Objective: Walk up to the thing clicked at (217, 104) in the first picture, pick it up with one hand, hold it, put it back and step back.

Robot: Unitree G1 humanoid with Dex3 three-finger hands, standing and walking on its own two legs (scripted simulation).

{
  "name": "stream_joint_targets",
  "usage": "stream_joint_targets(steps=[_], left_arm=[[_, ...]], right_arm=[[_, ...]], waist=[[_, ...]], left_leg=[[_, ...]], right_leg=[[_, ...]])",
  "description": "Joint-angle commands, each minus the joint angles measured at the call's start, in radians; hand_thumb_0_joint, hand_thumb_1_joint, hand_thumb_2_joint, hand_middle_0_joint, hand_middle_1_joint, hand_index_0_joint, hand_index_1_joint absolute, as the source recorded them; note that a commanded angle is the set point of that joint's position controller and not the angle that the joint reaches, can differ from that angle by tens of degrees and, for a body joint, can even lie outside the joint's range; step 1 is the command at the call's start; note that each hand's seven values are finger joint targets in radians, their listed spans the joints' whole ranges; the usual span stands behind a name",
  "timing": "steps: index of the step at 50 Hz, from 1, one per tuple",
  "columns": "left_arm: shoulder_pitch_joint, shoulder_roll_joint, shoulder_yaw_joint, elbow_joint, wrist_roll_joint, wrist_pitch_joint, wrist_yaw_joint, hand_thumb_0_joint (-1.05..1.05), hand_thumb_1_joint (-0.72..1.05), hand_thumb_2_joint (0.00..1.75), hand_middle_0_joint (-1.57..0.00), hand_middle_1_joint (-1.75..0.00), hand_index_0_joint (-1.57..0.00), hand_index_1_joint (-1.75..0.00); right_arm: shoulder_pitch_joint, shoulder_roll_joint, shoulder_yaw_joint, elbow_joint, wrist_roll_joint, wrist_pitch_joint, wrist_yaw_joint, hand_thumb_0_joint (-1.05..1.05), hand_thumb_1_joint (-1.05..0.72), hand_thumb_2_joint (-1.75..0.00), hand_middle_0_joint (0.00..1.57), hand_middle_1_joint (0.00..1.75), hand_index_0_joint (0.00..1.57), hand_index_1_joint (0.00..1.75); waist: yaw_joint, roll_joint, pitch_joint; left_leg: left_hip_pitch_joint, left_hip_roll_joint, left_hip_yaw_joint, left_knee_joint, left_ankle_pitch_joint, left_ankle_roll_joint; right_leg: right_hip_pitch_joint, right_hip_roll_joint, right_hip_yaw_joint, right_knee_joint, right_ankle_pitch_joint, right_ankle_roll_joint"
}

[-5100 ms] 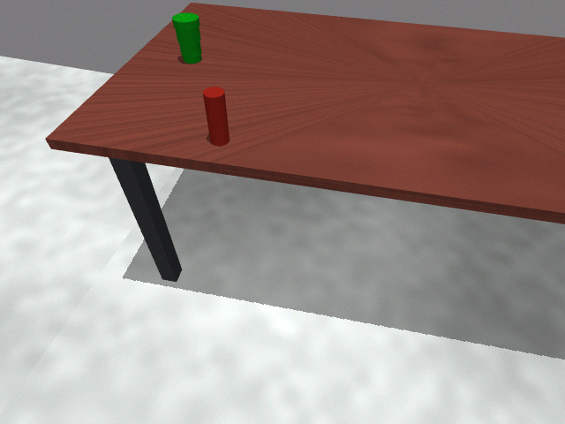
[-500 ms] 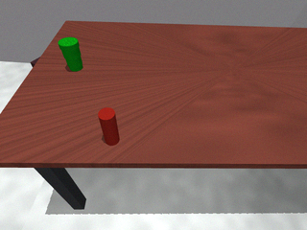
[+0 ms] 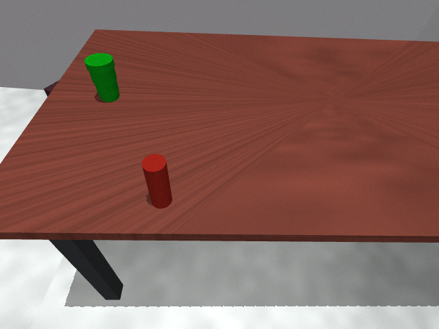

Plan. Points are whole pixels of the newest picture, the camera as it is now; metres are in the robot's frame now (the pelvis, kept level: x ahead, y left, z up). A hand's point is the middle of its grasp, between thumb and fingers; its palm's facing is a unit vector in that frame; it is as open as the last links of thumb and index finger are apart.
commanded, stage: stand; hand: left
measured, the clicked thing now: (158, 182) +0.41 +0.13 +0.02
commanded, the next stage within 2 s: rise first in 0.64 s
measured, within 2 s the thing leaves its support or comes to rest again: neither
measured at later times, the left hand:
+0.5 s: hand out of the picture +0.06 +0.26 -0.16, palm faces -0.03 -0.94 -0.34, open 7.4 cm
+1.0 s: hand out of the picture +0.17 +0.25 -0.13, palm faces +0.19 -0.93 -0.31, open 11.5 cm
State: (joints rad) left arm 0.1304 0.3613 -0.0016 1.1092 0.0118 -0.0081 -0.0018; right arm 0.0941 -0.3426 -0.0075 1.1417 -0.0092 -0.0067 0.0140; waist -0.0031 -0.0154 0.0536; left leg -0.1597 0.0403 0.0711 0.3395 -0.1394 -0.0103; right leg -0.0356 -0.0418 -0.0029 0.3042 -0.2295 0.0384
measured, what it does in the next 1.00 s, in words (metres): stands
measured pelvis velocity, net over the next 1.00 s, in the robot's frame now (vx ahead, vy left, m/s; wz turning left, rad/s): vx -0.01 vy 0.00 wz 0.01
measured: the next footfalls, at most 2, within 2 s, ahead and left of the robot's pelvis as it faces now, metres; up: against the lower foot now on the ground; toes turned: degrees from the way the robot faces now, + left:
none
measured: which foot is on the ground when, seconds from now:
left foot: down 0.00-1.00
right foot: down 0.00-1.00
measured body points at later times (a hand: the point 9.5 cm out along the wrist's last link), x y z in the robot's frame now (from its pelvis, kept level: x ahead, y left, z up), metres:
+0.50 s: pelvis +0.00 +0.00 +0.00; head +0.01 +0.01 +0.45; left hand +0.06 +0.31 -0.14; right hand +0.08 -0.30 -0.13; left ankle +0.03 +0.12 -0.75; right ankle -0.04 -0.14 -0.75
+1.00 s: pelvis -0.01 +0.00 -0.01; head +0.03 +0.00 +0.44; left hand +0.16 +0.29 -0.10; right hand +0.16 -0.28 -0.11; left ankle +0.03 +0.12 -0.75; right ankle -0.04 -0.14 -0.75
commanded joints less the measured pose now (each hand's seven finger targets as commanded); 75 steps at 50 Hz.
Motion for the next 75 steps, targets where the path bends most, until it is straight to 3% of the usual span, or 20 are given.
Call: stream_joint_targets(steps=[1, 36, 37, 38, 39, 40, 42, 44, 46, 47, 49, 51, 54, 56, 58, 63, 65, 69, 70, 75], left_arm=[[-0.024, 0.21, 0.043, -0.063, 0.002, -0.017, 0.01, 0.0, 0.9, 0.9, -0.2, -0.3, -0.2, -0.3], [-0.013, 0.208, 0.041, -0.066, 0.002, -0.019, 0.012, 0.0, 0.9, 0.9, -0.2, -0.3, -0.2, -0.3], [-0.008, 0.209, 0.041, -0.063, 0.001, -0.019, 0.012, 0.0, 0.82, 0.82, -0.12, -0.22, -0.12, -0.22], [-0.359, 0.004, 0.007, -0.414, -0.077, -0.1, 0.018, 0.0, 0.74, 0.74, -0.05, -0.14, -0.04, -0.14], [-0.339, 0.089, 0.029, -0.425, -0.109, -0.138, 0.045, 0.0, 0.66, 0.66, -0.07, -0.06, -0.05, -0.09], [-0.231, 0.124, 0.048, -0.339, -0.108, -0.13, 0.054, 0.0, 0.58, 0.58, -0.07, -0.06, -0.05, -0.09], [-0.186, 0.229, 0.153, -0.305, -0.101, -0.112, 0.08, 0.0, 0.42, 0.42, -0.07, -0.06, -0.05, -0.08], [-0.139, 0.178, 0.161, -0.26, -0.08, -0.114, 0.087, 0.0, 0.26, 0.26, -0.07, -0.06, -0.06, -0.07], [-0.032, 0.169, 0.216, -0.342, -0.052, -0.113, 0.083, 0.0, 0.13, 0.19, -0.06, -0.05, -0.07, -0.05], [0.057, 0.141, 0.21, -0.29, -0.049, -0.102, 0.084, 0.0, 0.07, 0.15, -0.06, -0.05, -0.07, -0.04], [0.03, 0.16, 0.227, -0.433, -0.047, -0.111, 0.086, 0.0, -0.07, 0.11, -0.05, -0.04, -0.06, -0.03], [0.068, 0.109, 0.212, -0.476, -0.052, -0.097, 0.082, 0.0, -0.15, 0.09, -0.05, -0.04, -0.05, -0.03], [-0.032, 0.099, 0.194, -0.629, -0.052, -0.104, 0.089, 0.0, -0.34, 0.06, -0.05, -0.03, -0.04, -0.04], [0.0, 0.086, 0.188, -0.689, -0.05, -0.109, 0.091, 0.0, -0.44, 0.05, -0.05, -0.03, -0.03, -0.05], [0.009, 0.103, 0.201, -0.756, -0.048, -0.116, 0.098, 0.0, -0.53, 0.04, -0.05, -0.03, -0.03, -0.05], [0.087, 0.149, 0.266, -0.915, -0.045, -0.135, 0.107, 0.0, -0.56, 0.03, -0.05, -0.02, -0.02, -0.05], [0.105, 0.131, 0.264, -0.977, -0.048, -0.141, 0.106, 0.0, -0.55, 0.03, -0.04, -0.03, -0.02, -0.05], [0.188, 0.113, 0.286, -1.067, -0.053, -0.141, 0.092, 0.0, -0.54, 0.03, -0.04, -0.02, -0.02, -0.05], [0.19, 0.093, 0.269, -1.107, -0.056, -0.144, 0.086, 0.0, -0.54, 0.03, -0.04, -0.02, -0.02, -0.05], [0.223, 0.1, 0.3, -1.197, -0.065, -0.165, 0.066, 0.0, -0.53, 0.02, -0.04, -0.01, -0.02, -0.03]], right_arm=[[-0.044, -0.219, -0.04, -0.061, -0.001, -0.023, -0.015, 0.0, -0.9, -0.9, 0.2, 0.3, 0.2, 0.3], [-0.044, -0.215, -0.041, -0.063, 0.001, -0.02, -0.016, 0.0, -0.9, -0.9, 0.2, 0.3, 0.2, 0.3], [-0.04, -0.215, -0.04, -0.061, 0.002, -0.02, -0.015, 0.0, -0.82, -0.82, 0.12, 0.22, 0.12, 0.22], [-0.391, -0.031, -0.004, -0.412, 0.104, -0.132, -0.03, 0.0, -0.74, -0.74, 0.05, 0.14, 0.05, 0.14], [-0.312, -0.085, -0.01, -0.434, 0.112, -0.147, -0.047, 0.0, -0.66, -0.66, 0.05, 0.06, 0.05, 0.06], [-0.2, -0.176, -0.054, -0.35, 0.108, -0.142, -0.064, 0.0, -0.58, -0.58, 0.05, 0.05, 0.05, 0.05], [-0.146, -0.252, -0.145, -0.275, 0.1, -0.124, -0.086, 0.0, -0.42, -0.42, 0.05, 0.05, 0.05, 0.05], [-0.119, -0.154, -0.118, -0.264, 0.079, -0.125, -0.086, 0.0, -0.26, -0.26, 0.05, 0.05, 0.05, 0.05], [0.021, -0.155, -0.182, -0.319, 0.054, -0.116, -0.081, 0.0, -0.14, -0.2, 0.05, 0.05, 0.05, 0.05], [0.09, -0.139, -0.174, -0.28, 0.051, -0.105, -0.079, 0.0, -0.07, -0.17, 0.05, 0.05, 0.05, 0.05], [0.01, -0.137, -0.172, -0.407, 0.051, -0.107, -0.078, 0.0, 0.08, -0.13, 0.05, 0.05, 0.05, 0.05], [0.07, -0.109, -0.17, -0.432, 0.053, -0.091, -0.075, 0.0, 0.18, -0.11, 0.05, 0.05, 0.05, 0.05], [-0.032, -0.076, -0.132, -0.558, 0.057, -0.092, -0.081, 0.0, 0.33, -0.07, 0.05, 0.05, 0.05, 0.05], [0.0, -0.036, -0.109, -0.594, 0.054, -0.093, -0.084, 0.0, 0.42, -0.05, 0.05, 0.05, 0.05, 0.05], [0.01, -0.067, -0.124, -0.664, 0.048, -0.1, -0.095, 0.0, 0.48, -0.03, 0.05, 0.05, 0.05, 0.05], [0.11, -0.056, -0.118, -0.777, 0.044, -0.104, -0.101, 0.0, 0.55, -0.01, 0.05, 0.05, 0.05, 0.05], [0.06, -0.068, -0.13, -0.839, 0.045, -0.108, -0.102, 0.0, 0.56, -0.01, 0.05, 0.05, 0.05, 0.05], [0.195, -0.054, -0.16, -0.8, 0.042, -0.103, -0.091, 0.0, 0.56, -0.01, 0.05, 0.05, 0.05, 0.05], [0.201, -0.046, -0.16, -0.787, 0.043, -0.101, -0.085, 0.0, 0.56, -0.01, 0.05, 0.05, 0.05, 0.05], [0.129, -0.031, -0.16, -0.789, 0.044, -0.107, -0.064, 0.0, 0.58, -0.01, 0.05, 0.05, 0.05, 0.05]], waist=[[-0.001, 0.031, -0.086], [-0.003, 0.015, -0.084], [-0.004, 0.016, -0.079], [-0.033, 0.084, -0.074], [0.007, -0.002, -0.111], [-0.021, 0.023, -0.078], [-0.004, 0.045, -0.126], [0.007, 0.042, -0.197], [0.007, 0.062, -0.264], [0.013, 0.053, -0.218], [0.032, 0.064, -0.259], [0.021, 0.052, -0.243], [0.022, 0.031, -0.184], [0.023, 0.033, -0.194], [0.012, 0.008, -0.204], [0.02, 0.027, -0.173], [0.026, 0.019, -0.168], [0.013, 0.071, -0.109], [0.011, 0.077, -0.086], [0.036, 0.048, -0.033]], left_leg=[[0.095, 0.109, -0.109, -0.044, 0.144, 0.027], [0.096, 0.108, -0.11, -0.025, 0.162, 0.027], [0.096, 0.107, -0.11, -0.031, 0.156, 0.025], [-0.039, -0.029, -0.011, 0.052, 0.055, 0.007], [0.028, -0.019, -0.015, 0.007, -0.007, 0.008], [0.019, -0.013, -0.012, 0.0, -0.043, 0.007], [-0.009, -0.01, -0.01, 0.041, -0.02, -0.001], [-0.003, -0.01, -0.014, 0.064, 0.036, 0.002], [0.05, -0.016, -0.012, 0.063, 0.113, 0.005], [0.036, -0.019, -0.008, 0.056, 0.131, 0.003], [0.066, -0.026, -0.003, 0.048, 0.18, 0.001], [0.072, -0.025, 0.003, 0.041, 0.191, 0.001], [0.05, -0.022, -0.001, 0.02, 0.144, 0.006], [0.062, -0.028, 0.006, 0.023, 0.154, 0.012], [0.083, -0.026, 0.008, 0.028, 0.168, 0.016], [0.101, -0.033, 0.016, 0.018, 0.166, 0.018], [0.104, -0.035, 0.018, 0.021, 0.181, 0.018], [0.118, -0.028, 0.018, 0.005, 0.184, 0.011], [0.114, -0.026, 0.016, -0.002, 0.167, 0.009], [0.08, -0.027, 0.012, -0.013, 0.089, 0.013]], right_leg=[[-0.074, -0.106, 0.056, -0.052, 0.145, -0.051], [-0.072, -0.107, 0.052, -0.057, 0.155, -0.05], [-0.078, -0.106, 0.052, -0.057, 0.138, -0.05], [-0.23, 0.032, -0.026, 0.045, 0.11, -0.045], [-0.15, 0.03, -0.036, 0.012, 0.049, -0.042], [-0.177, 0.039, -0.035, 0.023, 0.024, -0.047], [-0.214, 0.047, -0.042, 0.06, 0.035, -0.053], [-0.205, 0.044, -0.038, 0.082, 0.091, -0.05], [-0.184, 0.048, -0.042, 0.074, 0.148, -0.05], [-0.187, 0.05, -0.045, 0.065, 0.16, -0.048], [-0.146, 0.047, -0.043, 0.057, 0.201, -0.042], [-0.145, 0.049, -0.048, 0.05, 0.211, -0.041], [-0.173, 0.042, -0.045, 0.036, 0.171, -0.041], [-0.148, 0.032, -0.039, 0.029, 0.192, -0.037], [-0.126, 0.033, -0.039, 0.026, 0.214, -0.032], [-0.098, 0.027, -0.04, 0.014, 0.219, -0.034], [-0.083, 0.025, -0.041, 0.014, 0.236, -0.032], [-0.097, 0.034, -0.052, 0.013, 0.233, -0.04], [-0.114, 0.037, -0.055, 0.012, 0.214, -0.042], [-0.125, 0.036, -0.06, -0.008, 0.125, -0.043]])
